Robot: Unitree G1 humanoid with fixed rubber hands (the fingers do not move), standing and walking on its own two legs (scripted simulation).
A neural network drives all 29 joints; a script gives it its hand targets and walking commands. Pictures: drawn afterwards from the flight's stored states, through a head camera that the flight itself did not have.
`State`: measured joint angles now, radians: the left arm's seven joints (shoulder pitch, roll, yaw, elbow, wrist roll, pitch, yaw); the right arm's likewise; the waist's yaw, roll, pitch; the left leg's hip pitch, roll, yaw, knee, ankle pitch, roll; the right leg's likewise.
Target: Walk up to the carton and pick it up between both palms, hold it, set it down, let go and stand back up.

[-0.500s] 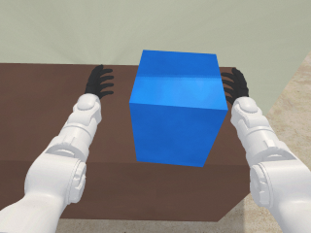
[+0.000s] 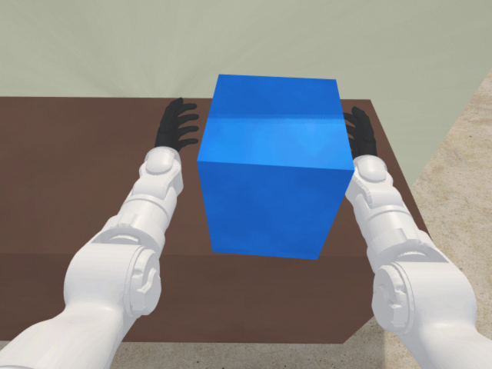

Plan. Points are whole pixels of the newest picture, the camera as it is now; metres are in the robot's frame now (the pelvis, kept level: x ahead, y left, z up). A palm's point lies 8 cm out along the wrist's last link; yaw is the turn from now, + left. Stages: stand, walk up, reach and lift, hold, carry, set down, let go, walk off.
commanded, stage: reach and lift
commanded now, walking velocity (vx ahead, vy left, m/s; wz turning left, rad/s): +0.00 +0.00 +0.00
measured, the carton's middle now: (270, 171) +0.46 -0.05 +0.07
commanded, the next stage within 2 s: none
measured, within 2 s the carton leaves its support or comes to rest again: leaves its support in 1.84 s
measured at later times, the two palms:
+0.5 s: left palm (179, 152) +0.45 +0.11 +0.12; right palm (358, 162) +0.42 -0.18 +0.12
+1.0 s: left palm (178, 152) +0.45 +0.11 +0.12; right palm (357, 164) +0.42 -0.18 +0.12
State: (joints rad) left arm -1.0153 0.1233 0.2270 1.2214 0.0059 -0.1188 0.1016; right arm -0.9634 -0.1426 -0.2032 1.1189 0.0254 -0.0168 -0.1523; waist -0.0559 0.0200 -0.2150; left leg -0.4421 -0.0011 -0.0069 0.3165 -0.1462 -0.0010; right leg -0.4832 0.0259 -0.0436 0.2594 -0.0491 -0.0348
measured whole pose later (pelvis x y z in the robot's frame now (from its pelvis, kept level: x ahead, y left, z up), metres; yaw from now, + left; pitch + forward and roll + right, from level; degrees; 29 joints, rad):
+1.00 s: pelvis +0.03 +0.01 +0.01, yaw +3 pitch +2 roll -1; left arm -0.76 -0.15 0.45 0.62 0.42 0.15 -0.03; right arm -0.70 0.06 -0.47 0.69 -0.31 -0.02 -0.03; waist -0.13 -0.01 0.02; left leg -0.07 -0.01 -0.06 0.19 -0.16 0.01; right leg -0.08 0.01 -0.09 0.11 -0.07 -0.02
